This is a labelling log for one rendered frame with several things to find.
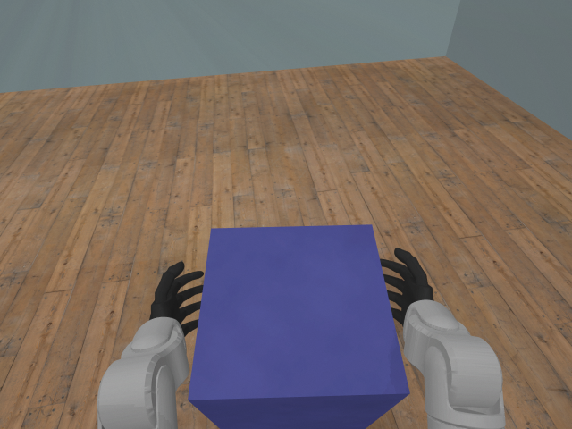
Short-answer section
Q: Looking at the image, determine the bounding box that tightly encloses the robot left hand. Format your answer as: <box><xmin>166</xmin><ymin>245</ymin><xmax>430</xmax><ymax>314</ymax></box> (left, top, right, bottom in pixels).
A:
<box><xmin>149</xmin><ymin>261</ymin><xmax>204</xmax><ymax>337</ymax></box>

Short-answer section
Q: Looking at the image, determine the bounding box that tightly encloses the carton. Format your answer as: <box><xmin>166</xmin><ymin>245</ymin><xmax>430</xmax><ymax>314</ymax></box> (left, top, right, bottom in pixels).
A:
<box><xmin>188</xmin><ymin>224</ymin><xmax>410</xmax><ymax>429</ymax></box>

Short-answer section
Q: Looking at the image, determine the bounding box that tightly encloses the robot left forearm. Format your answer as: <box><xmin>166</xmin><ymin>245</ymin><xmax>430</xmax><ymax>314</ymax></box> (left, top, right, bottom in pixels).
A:
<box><xmin>97</xmin><ymin>317</ymin><xmax>189</xmax><ymax>429</ymax></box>

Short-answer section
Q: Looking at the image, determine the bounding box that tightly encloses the robot right forearm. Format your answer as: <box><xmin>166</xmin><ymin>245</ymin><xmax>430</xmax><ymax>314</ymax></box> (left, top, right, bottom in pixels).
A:
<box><xmin>403</xmin><ymin>300</ymin><xmax>506</xmax><ymax>429</ymax></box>

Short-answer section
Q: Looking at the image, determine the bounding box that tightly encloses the robot right hand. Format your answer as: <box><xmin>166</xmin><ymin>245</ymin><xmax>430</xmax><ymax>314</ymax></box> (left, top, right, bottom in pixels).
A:
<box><xmin>380</xmin><ymin>248</ymin><xmax>434</xmax><ymax>326</ymax></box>

